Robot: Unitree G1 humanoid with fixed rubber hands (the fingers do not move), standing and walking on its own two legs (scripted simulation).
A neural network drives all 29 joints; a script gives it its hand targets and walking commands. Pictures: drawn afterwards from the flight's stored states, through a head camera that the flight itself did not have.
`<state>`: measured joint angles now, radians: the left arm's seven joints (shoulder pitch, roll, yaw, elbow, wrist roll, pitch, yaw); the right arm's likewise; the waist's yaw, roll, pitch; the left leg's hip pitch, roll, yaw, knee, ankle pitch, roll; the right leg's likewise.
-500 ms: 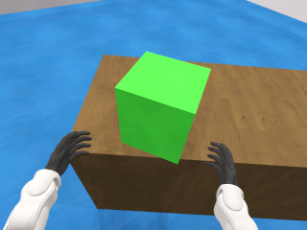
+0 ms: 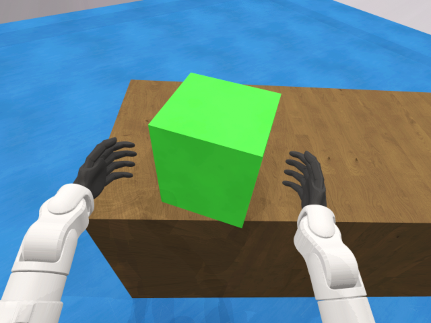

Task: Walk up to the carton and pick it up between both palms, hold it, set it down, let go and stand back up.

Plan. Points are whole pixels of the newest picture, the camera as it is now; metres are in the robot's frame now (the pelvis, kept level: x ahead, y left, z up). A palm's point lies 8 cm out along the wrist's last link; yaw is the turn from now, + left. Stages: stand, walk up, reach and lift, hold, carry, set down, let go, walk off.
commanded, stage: reach and lift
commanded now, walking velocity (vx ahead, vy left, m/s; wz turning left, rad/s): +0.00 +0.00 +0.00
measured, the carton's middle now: (216, 151) +0.47 +0.00 +0.04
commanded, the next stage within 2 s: none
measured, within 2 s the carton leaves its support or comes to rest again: neither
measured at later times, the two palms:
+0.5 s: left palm (100, 130) +0.39 +0.21 +0.17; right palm (315, 157) +0.34 -0.16 +0.16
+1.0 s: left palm (112, 90) +0.45 +0.20 +0.21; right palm (317, 125) +0.39 -0.16 +0.19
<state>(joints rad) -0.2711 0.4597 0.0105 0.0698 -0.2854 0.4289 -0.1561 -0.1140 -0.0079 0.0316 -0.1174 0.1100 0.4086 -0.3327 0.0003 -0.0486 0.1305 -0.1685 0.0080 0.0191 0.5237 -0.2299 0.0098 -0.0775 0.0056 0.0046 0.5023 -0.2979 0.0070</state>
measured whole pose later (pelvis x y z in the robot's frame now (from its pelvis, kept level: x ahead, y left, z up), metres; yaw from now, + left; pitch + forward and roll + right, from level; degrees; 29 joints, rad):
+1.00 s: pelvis +0.00 +0.00 +0.00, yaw +0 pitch -5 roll -1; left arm -1.01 0.50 0.03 0.92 -0.29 0.38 -0.11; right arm -0.86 -0.04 -0.05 0.56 0.15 0.45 -0.33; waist -0.13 -0.05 0.08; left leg -0.22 0.01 0.02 0.52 -0.22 0.01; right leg -0.12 0.01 0.00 0.50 -0.29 0.01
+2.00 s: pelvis +0.01 +0.00 +0.00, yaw +0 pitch +8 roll -1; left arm -1.00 0.39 0.02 1.33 -0.26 -0.10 -0.09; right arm -0.77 -0.05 -0.07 0.92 0.15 -0.03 -0.27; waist -0.13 -0.05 -0.06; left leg -0.46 0.01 0.02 0.52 -0.21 0.01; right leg -0.37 0.01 0.00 0.50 -0.27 0.01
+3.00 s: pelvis +0.01 +0.01 +0.00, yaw +0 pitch +5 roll -1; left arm -0.99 0.19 0.35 1.28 0.25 -0.14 -0.13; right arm -0.76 0.13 -0.53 0.95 -0.24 -0.20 -0.17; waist -0.08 -0.08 -0.01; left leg -0.40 0.01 0.02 0.52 -0.21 0.02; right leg -0.29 0.00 0.00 0.47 -0.27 0.02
